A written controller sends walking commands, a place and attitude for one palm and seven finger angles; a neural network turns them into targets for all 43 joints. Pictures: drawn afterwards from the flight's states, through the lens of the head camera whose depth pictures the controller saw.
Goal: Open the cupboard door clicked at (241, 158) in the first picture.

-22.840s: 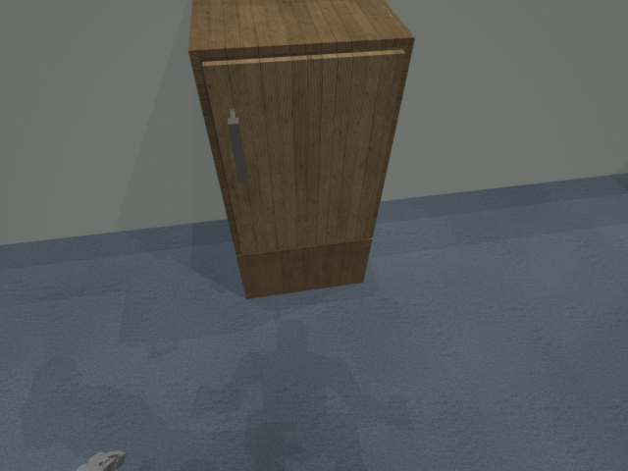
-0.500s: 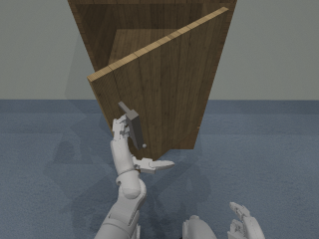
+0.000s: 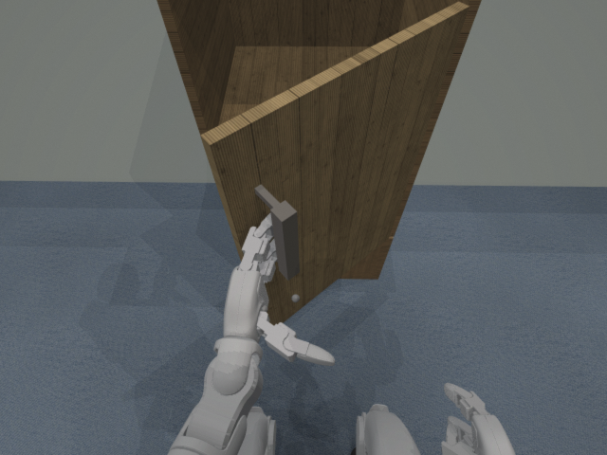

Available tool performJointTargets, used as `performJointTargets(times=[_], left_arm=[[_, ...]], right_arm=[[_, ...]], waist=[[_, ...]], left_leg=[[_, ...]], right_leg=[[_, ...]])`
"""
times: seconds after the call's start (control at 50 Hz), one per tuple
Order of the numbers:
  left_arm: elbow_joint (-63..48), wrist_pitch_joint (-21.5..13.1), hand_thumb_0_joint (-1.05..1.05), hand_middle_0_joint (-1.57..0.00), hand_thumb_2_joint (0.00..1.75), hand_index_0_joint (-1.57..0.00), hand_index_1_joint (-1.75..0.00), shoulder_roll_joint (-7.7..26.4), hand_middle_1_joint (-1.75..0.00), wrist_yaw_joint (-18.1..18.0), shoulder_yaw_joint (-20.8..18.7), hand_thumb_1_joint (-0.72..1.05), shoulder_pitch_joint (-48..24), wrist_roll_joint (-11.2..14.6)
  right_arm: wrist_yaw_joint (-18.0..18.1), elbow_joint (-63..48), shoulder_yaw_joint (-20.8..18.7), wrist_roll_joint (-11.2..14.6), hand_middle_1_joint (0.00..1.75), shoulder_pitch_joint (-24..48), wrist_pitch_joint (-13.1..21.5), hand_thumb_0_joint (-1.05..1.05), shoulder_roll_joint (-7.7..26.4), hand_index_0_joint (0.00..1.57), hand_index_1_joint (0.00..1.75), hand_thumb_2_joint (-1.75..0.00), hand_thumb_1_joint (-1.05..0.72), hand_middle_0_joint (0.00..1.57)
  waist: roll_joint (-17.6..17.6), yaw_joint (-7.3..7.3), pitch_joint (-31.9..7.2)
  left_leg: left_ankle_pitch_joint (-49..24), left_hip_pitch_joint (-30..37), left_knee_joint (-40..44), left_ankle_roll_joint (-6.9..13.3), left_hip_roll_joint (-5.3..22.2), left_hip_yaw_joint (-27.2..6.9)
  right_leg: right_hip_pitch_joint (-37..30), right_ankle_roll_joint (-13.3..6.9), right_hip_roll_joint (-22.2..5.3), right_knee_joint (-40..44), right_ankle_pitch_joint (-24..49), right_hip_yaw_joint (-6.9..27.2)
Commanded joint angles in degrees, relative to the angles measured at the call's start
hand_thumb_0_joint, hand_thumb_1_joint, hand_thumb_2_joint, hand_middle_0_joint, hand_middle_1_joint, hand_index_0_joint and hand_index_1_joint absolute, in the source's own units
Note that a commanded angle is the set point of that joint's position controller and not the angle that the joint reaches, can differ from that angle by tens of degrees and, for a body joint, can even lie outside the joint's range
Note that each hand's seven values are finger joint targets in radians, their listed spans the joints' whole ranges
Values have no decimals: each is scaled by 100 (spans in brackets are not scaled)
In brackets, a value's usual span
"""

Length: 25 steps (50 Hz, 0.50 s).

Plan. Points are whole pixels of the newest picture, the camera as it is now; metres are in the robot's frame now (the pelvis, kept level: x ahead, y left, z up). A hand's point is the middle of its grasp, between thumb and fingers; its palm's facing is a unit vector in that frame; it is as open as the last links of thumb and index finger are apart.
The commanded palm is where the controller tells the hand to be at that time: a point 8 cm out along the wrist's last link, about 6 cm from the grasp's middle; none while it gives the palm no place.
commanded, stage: slide the hand sideways off the handle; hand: left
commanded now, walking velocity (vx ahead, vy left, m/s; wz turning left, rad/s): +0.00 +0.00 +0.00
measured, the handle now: (277, 235) +0.39 +0.05 +0.05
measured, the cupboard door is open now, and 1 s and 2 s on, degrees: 41 41 41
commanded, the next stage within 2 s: draw the hand back to the body in 0.86 s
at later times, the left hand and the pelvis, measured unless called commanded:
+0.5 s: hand (256, 327) +0.27 +0.07 +0.03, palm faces -0.05 -1.00 +0.00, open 16.3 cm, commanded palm +0.25 +0.13 +0.04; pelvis +0.01 +0.00 -0.01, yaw +0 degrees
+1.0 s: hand (224, 350) +0.24 +0.11 +0.03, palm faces -0.04 -1.00 -0.01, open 16.3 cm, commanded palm +0.22 +0.16 +0.05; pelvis +0.02 -0.01 -0.02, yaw +1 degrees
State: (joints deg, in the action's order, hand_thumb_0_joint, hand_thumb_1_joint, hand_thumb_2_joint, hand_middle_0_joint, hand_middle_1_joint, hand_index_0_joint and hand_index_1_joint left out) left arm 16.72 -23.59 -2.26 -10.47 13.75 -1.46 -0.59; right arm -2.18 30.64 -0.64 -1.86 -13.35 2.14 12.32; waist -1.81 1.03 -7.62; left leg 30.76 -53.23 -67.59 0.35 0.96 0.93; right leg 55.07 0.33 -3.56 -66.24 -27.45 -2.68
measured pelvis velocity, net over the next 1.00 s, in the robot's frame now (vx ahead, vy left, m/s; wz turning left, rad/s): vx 0.02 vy -0.01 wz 0.01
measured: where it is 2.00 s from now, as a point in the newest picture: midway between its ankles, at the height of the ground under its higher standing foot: outside the picture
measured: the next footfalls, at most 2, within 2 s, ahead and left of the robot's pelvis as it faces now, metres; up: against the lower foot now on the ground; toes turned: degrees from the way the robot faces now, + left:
none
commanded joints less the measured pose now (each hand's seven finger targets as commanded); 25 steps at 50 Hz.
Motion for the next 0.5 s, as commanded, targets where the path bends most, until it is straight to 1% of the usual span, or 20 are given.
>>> performJointTargets(times=[0.0, 0.02, 0.04, 0.06, 0.08, 0.1, 0.12, 0.14, 0.16, 0.18, 0.2, 0.22, 0.24, 0.28, 0.32, 0.36, 0.4, 0.42, 0.46, 0.48], left_arm=[[-1564, -459, 0, -15, 30, -15, -30, -215, -30, -163, 219, -50, -624, -380], [-1533, -425, 0, -15, 30, -15, -30, -176, -30, -155, 202, -50, -549, -390], [-1545, -398, 0, -15, 30, -15, -30, -5, -30, -151, 70, -50, -507, -400], [-1626, -378, 0, -15, 30, -15, -30, -33, -30, -138, 81, -50, -559, -364], [-1648, -352, 0, -15, 30, -15, -30, -20, -30, -121, 79, -50, -592, -342], [-1687, -328, 0, -15, 30, -15, -30, 12, -30, -84, 25, -50, -483, -296], [-1780, -320, 0, -15, 30, -15, -30, 55, -30, -54, -9, -50, -468, -256], [-1894, -306, 0, -15, 30, -15, -30, 87, -30, -19, -38, -50, -351, -223], [-2035, -323, 0, -15, 30, -15, -30, 3, -30, 10, 38, -50, -327, -183], [-2131, -318, 0, -15, 30, -15, -30, -26, -30, 45, 60, -50, -100, -130], [-2244, -325, 0, -15, 30, -15, -30, -24, -30, 81, 54, -50, 120, -75], [-2285, -324, 0, -15, 30, -15, -30, 22, -30, 124, 61, -50, 264, -63], [-2359, -323, 0, -15, 30, -15, -30, 54, -30, 177, 67, -50, 375, -63], [-2412, -324, 0, -15, 30, -15, -30, 178, -30, 280, 18, -50, 428, -67], [-2459, -330, 0, -15, 30, -15, -30, 290, -30, 392, -65, -50, 547, -76], [-2553, -315, 0, -15, 30, -15, -30, 367, -30, 494, -140, -50, 713, -29], [-2662, -305, 0, -15, 30, -15, -30, 460, -30, 591, -249, -50, 705, 62], [-2664, -300, 0, -15, 30, -15, -30, 508, -30, 638, -317, -50, 790, 97], [-2863, -315, 0, -15, 30, -15, -30, 595, -30, 701, -420, -50, 886, 162], [-2923, -316, 0, -15, 30, -15, -30, 613, -30, 740, -442, -50, 979, 197]], right_arm=[[-3, -997, -242, -16, 30, 234, 234, 0, 548, 20, 30, -90, -90, 20], [-1, -1002, -227, -2, 30, 224, 208, 0, 546, 20, 30, -90, -90, 20], [27, -1035, -227, 8, 30, 260, 180, 0, 578, 20, 30, -90, -90, 20], [46, -1074, -208, -2, 30, 290, 165, 0, 560, 20, 30, -90, -90, 20], [69, -1057, -198, 12, 30, 279, 154, 0, 545, 20, 30, -90, -90, 20], [91, -1075, -194, 17, 30, 285, 152, 0, 543, 20, 30, -90, -90, 20], [114, -1072, -190, 24, 30, 292, 151, 0, 543, 20, 30, -90, -90, 20], [131, -1116, -183, 31, 30, 308, 153, 0, 556, 20, 30, -90, -90, 20], [136, -1110, -184, 29, 30, 322, 177, 0, 528, 20, 30, -90, -90, 20], [132, -1116, -180, 35, 30, 286, 198, 0, 514, 20, 30, -90, -90, 20], [126, -1143, -179, 41, 30, 264, 212, 0, 509, 20, 30, -90, -90, 20], [133, -1157, -176, 47, 30, 263, 221, 0, 523, 20, 30, -90, -90, 20], [141, -1179, -169, 50, 30, 297, 235, 0, 526, 20, 30, -90, -90, 20], [153, -1161, -169, 43, 30, 259, 251, 0, 535, 20, 30, -90, -90, 20], [176, -1180, -166, 43, 30, 260, 255, 0, 551, 20, 30, -90, -90, 20], [206, -1227, -166, 45, 30, 279, 275, 0, 538, 20, 30, -90, -90, 20], [237, -1221, -165, 56, 30, 288, 296, 0, 547, 20, 30, -90, -90, 20], [254, -1225, -170, 68, 30, 276, 303, 0, 549, 20, 30, -90, -90, 20], [277, -1238, -165, 69, 30, 292, 331, 0, 529, 20, 30, -90, -90, 20], [284, -1244, -169, 75, 30, 283, 345, 0, 536, 20, 30, -90, -90, 20]], waist=[[416, 40, -1815], [480, 43, -1675], [566, 1, -1666], [517, -2, -1683], [512, 32, -1621], [511, -4, -1629], [485, 13, -1657], [468, -51, -1736], [354, -10, -1790], [291, -34, -1828], [373, -37, -1856], [490, -10, -1772], [446, -20, -1765], [449, 50, -1558], [493, 44, -1473], [421, -4, -1543], [390, 13, -1555], [470, 14, -1523], [247, -46, -1641], [250, -37, -1676]], left_leg=[[-1165, 867, 995, -37, -162, -248], [-1036, 803, 1033, -39, -164, -256], [-965, 727, 1048, -35, -164, -274], [-889, 714, 1054, -28, -175, -247], [-826, 727, 1068, -28, -175, -255], [-828, 728, 1068, -25, -184, -235], [-857, 780, 1064, -28, -176, -233], [-960, 800, 1079, -37, -178, -267], [-1046, 887, 1047, -39, -172, -247], [-1161, 940, 1049, -50, -174, -251], [-1248, 961, 1040, -49, -171, -247], [-1260, 929, 1035, -50, -160, -263], [-1294, 881, 1009, -40, -165, -269], [-1134, 779, 962, -37, -172, -258], [-1042, 719, 945, -36, -177, -282], [-1092, 689, 899, -28, -196, -261], [-1040, 665, 853, -26, -212, -263], [-1015, 645, 841, -25, -211, -258], [-1135, 659, 818, -26, -228, -257], [-1186, 690, 807, -31, -224, -262]], right_leg=[[-1081, -276, 279, 735, 985, -70], [-1078, -278, 285, 778, 871, -84], [-1110, -286, 289, 785, 774, -65], [-1150, -274, 282, 808, 726, -38], [-1137, -268, 287, 836, 681, -45], [-1180, -264, 292, 863, 685, -34], [-1179, -261, 301, 865, 720, -38], [-1241, -281, 307, 823, 776, -43], [-1208, -265, 298, 806, 881, -47], [-1260, -269, 304, 776, 1001, -68], [-1321, -261, 314, 787, 1109, -79], [-1321, -254, 318, 787, 1141, -90], [-1329, -258, 309, 776, 1166, -74], [-1241, -231, 299, 797, 1089, -54], [-1170, -236, 302, 779, 981, -59], [-1223, -234, 300, 754, 1044, -37], [-1194, -226, 301, 754, 1007, -25], [-1197, -219, 306, 770, 993, -19], [-1263, -229, 303, 713, 1087, -11], [-1269, -230, 306, 697, 1143, -20]])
